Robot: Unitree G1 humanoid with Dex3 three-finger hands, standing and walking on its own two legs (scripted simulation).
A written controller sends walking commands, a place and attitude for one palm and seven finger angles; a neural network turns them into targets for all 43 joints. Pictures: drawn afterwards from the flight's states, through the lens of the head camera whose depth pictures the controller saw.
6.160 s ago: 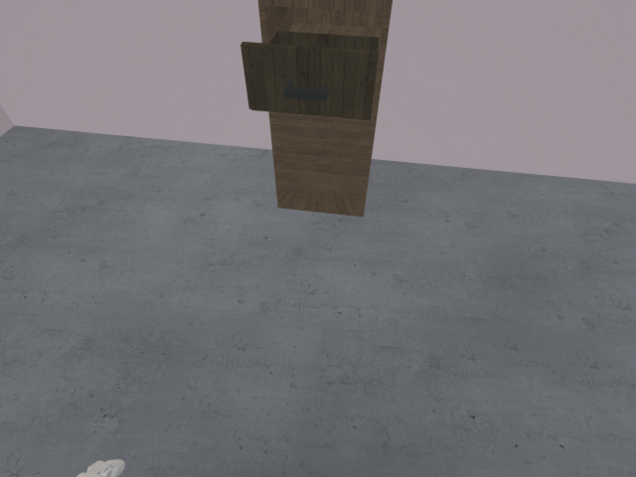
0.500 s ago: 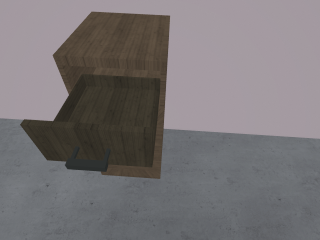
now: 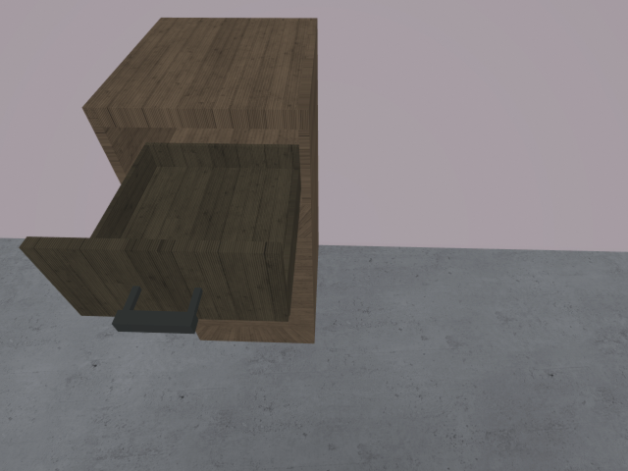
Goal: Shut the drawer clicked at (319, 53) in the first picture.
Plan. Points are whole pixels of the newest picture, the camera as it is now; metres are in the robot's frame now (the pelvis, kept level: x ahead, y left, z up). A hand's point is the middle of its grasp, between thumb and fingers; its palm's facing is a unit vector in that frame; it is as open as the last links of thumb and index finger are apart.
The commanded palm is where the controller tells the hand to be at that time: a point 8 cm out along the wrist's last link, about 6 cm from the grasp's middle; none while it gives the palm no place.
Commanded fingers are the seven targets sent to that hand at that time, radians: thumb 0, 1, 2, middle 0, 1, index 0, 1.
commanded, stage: come to a stop and stand still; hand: left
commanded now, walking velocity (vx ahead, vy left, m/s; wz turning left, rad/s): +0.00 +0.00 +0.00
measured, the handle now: (161, 308) +0.33 +0.24 +0.00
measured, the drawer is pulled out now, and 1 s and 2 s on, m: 0.29 0.29 0.29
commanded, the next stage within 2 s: look again from close up in 0.58 s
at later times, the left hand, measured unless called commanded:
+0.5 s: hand out of the picture +0.01 +0.21 -0.16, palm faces -0.03 -0.97 -0.23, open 7.4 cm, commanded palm none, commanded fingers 0.00 0.90 0.90 -0.20 -0.30 -0.20 -0.30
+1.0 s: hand out of the picture -0.02 +0.20 -0.17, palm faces -0.02 -0.98 -0.19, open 7.3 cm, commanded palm none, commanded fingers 0.00 0.90 0.90 -0.20 -0.30 -0.20 -0.30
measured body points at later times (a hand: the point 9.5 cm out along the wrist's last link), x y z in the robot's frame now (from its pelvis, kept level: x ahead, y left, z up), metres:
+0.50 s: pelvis -0.02 +0.02 +0.01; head -0.01 +0.02 +0.46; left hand +0.02 +0.26 -0.14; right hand +0.02 -0.22 -0.14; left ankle +0.04 +0.13 -0.73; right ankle -0.01 -0.13 -0.72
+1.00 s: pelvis -0.02 +0.02 +0.01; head +0.00 +0.03 +0.46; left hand -0.01 +0.25 -0.15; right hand +0.01 -0.21 -0.14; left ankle +0.05 +0.13 -0.73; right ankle -0.01 -0.13 -0.72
